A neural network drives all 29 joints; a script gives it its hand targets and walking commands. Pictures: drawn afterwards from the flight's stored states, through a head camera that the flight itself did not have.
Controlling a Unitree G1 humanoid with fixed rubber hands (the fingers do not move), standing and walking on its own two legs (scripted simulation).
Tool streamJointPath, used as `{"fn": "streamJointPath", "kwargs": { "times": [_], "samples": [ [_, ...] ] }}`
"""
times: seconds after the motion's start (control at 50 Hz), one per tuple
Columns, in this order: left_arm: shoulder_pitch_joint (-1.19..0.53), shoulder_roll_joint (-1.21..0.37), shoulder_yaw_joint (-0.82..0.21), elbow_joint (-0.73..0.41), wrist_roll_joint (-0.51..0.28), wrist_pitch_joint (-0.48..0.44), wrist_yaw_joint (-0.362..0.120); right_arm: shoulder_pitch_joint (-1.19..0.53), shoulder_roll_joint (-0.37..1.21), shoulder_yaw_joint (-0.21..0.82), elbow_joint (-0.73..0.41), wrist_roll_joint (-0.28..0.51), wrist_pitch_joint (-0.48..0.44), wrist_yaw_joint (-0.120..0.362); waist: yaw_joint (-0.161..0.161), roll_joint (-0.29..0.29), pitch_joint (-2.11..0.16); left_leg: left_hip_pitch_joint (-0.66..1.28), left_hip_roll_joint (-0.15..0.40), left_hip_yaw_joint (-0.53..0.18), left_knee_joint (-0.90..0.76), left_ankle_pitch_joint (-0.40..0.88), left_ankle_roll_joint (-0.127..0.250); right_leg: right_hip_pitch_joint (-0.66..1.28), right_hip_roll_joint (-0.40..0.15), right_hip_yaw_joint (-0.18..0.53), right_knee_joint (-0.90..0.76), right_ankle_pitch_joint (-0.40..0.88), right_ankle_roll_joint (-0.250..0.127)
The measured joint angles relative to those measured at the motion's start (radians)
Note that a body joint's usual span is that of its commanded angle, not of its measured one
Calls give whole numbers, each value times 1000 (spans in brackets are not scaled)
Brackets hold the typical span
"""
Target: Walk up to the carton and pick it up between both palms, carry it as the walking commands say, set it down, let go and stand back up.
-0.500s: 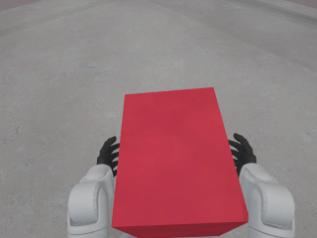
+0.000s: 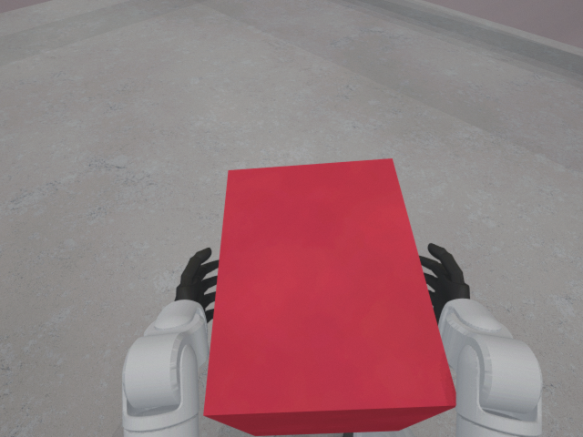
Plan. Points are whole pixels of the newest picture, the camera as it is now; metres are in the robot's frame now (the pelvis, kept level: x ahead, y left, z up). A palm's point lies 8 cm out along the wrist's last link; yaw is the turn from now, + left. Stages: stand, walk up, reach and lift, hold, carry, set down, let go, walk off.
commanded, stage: carry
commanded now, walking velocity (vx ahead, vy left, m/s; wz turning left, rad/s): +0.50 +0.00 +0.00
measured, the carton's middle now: (318, 308) +0.29 -0.01 +0.01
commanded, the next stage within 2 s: none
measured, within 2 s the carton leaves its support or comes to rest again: neither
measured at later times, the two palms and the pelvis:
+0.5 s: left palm (215, 138) +0.58 +0.18 +0.08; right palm (383, 127) +0.61 -0.13 +0.09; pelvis +0.35 +0.00 +0.00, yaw +4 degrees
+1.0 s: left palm (215, 52) +0.93 +0.23 +0.07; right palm (342, 46) +0.94 -0.08 +0.09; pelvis +0.68 +0.07 -0.01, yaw +1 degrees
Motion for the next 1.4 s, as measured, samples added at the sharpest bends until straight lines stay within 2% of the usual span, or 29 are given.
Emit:
{"fn": "streamJointPath", "kwargs": {
  "times": [0.06, 0.12, 0.14, 0.16, 0.18, 0.2, 0.24, 0.26, 0.3, 0.4, 0.5, 0.56, 0.58, 0.6, 0.62, 0.66, 0.7, 0.76, 0.86, 0.94, 1.06, 1.08, 1.1, 1.12, 1.14, 1.18, 1.22, 1.3, 1.4],
  "samples": [
    [2, 0, 2, -14, -3, 1, -2, -3, 0, 6, -16, -6, 7, 2, 6, 4, -1, 84, 3, -9, -2, -69, -23, 26, 19, -31, -126, 42, -16],
    [-5, 0, 6, -6, -6, 3, -4, -11, 0, 6, -20, -17, 21, 3, 9, 14, -13, 139, 20, -25, 74, -173, -50, 100, 58, -70, -232, 22, -43],
    [-10, 0, 7, 2, -6, 4, -6, -13, 0, 4, -19, -21, 25, 3, 12, 11, -18, 136, 28, -33, 152, -215, -54, 144, 71, -87, -272, 12, -54],
    [-19, -1, 5, 23, -4, 2, -6, -20, 0, -5, -8, -23, 29, 4, 21, 23, -22, 103, 51, -42, 283, -251, -52, 159, 81, -99, -259, 36, -85],
    [-32, -2, 6, 50, 0, 0, -7, -29, 0, -16, 11, -24, 31, 4, 29, 36, -23, 30, 65, -83, 465, -223, -45, 152, 87, -106, -209, 5, -107],
    [-45, -3, 7, 77, 4, 1, -8, -35, 1, -26, 31, -25, 32, 4, 30, 39, -22, -62, 55, -142, 649, -195, -35, 154, 87, -112, -183, -35, -118],
    [-55, -4, 10, 115, 9, 5, -9, -36, 1, -36, 65, -25, 32, 3, 27, 36, -15, -233, 30, -207, 898, -164, -16, 195, 85, -120, -205, -81, -118],
    [-51, -4, 10, 122, 10, 6, -9, -33, 1, -36, 71, -25, 32, 3, 26, 33, -11, -304, 27, -214, 948, -141, -14, 224, 85, -122, -237, -82, -107],
    [-35, -3, 9, 115, 5, 2, -8, -23, 0, -26, 69, -24, 29, 1, 27, 30, -2, -410, 41, -203, 911, -92, -18, 288, 90, -121, -308, -80, -98],
    [-7, -1, 8, 55, -8, -13, -7, -2, 0, -1, 22, -18, 10, -5, 39, 19, 5, -537, 82, -153, 581, 0, -36, 448, 97, -107, -462, -90, -77],
    [7, 0, 0, 18, -13, -13, -8, 19, -1, 10, -22, -17, 11, -7, 42, 11, -21, -544, 85, -105, 368, 155, -48, 605, 88, -90, -534, -156, -32],
    [9, 0, -6, 14, -10, -2, -8, 20, -1, 7, -28, -16, 25, -6, 40, 1, -49, -502, 69, -73, 297, 173, -44, 681, 70, -77, -516, -235, 5],
    [7, 0, -5, 15, -7, 3, -8, 14, -1, 5, -24, -16, 30, -6, 38, -1, -59, -475, 61, -57, 269, 170, -38, 697, 60, -71, -483, -275, 20],
    [2, 1, 0, 16, -4, 8, -8, 3, -1, 5, -13, -16, 33, -5, 34, -10, -67, -452, 51, -41, 263, 196, -13, 698, 41, -60, -422, -328, 34],
    [-6, 2, 12, 27, -3, 12, -9, -12, 0, 7, 14, -18, 29, -5, 26, -33, -72, -450, 37, -23, 305, 184, 14, 667, 5, -46, -312, -374, 39],
    [-20, 2, 37, 53, 2, 17, -10, -46, 3, 7, 73, -22, 24, -5, 11, -37, -70, -433, 30, -4, 345, 105, 42, 522, 3, 32, 19, -381, 23],
    [-24, -1, 46, 76, 7, 21, -11, -57, 4, 2, 108, -24, 25, -4, 5, -25, -59, -383, 30, 4, 302, 80, 36, 372, 25, 70, 264, -352, -1],
    [-22, 0, 34, 91, 7, 20, -9, -39, 3, -4, 107, -22, 24, -4, -2, -16, -41, -287, 17, 9, 193, 82, 35, 209, 21, 64, 348, -252, -11],
    [-11, 0, 9, 44, 6, 8, -4, -6, 0, -3, 43, -6, 7, -5, -7, -9, -13, -126, 1, -2, 41, 71, 26, 42, -5, 33, 213, -102, 1],
    [-6, 0, 4, 4, 2, 6, -4, 2, 0, 5, 3, -5, 4, -3, 2, -6, -3, -3, -3, -10, -16, 20, 4, -1, -5, 6, 39, 0, 4],
    [-7, 0, 10, -4, -4, 10, -7, -5, 0, 13, -17, -20, 23, 0, 10, 9, -15, 138, 14, -30, 39, -147, -44, 81, 51, -60, -198, 22, -37],
    [-10, 0, 11, 2, -5, 11, -8, -7, 0, 12, -16, -24, 27, 0, 12, 11, -19, 143, 23, -35, 96, -188, -50, 120, 67, -77, -242, 16, -47],
    [-17, -1, 10, 14, -5, 11, -9, -10, -1, 7, -12, -26, 31, 0, 16, 10, -24, 128, 34, -44, 198, -229, -53, 159, 79, -88, -271, 31, -76],
    [-28, -2, 9, 40, -3, 7, -9, -19, -1, -4, 2, -28, 34, 0, 24, 26, -26, 71, 63, -58, 360, -206, -47, 158, 88, -97, -231, 19, -108],
    [-41, -2, 10, 67, 1, 5, -10, -27, 1, -15, 22, -29, 35, 0, 30, 32, -26, -17, 66, -110, 556, -186, -36, 155, 89, -102, -193, -20, -122],
    [-57, -4, 14, 111, 8, 7, -11, -31, 1, -28, 59, -29, 33, -1, 29, 30, -19, -197, 38, -202, 870, -164, -19, 187, 86, -106, -197, -76, -120],
    [-50, -4, 15, 122, 8, 8, -10, -27, 0, -26, 72, -27, 33, -2, 27, 27, -9, -340, 32, -223, 978, -116, -17, 245, 85, -107, -261, -80, -98],
    [-23, -2, 18, 91, -6, -5, -10, -10, 0, -3, 48, -26, 23, -9, 34, 22, 5, -507, 73, -189, 788, -28, -35, 379, 92, -97, -415, -71, -87],
    [-6, -1, 15, 36, -17, -20, -12, 7, -1, 16, -5, -23, 8, -14, 44, 22, 0, -575, 101, -139, 480, 109, -56, 542, 94, -80, -541, -98, -55]
  ]
}}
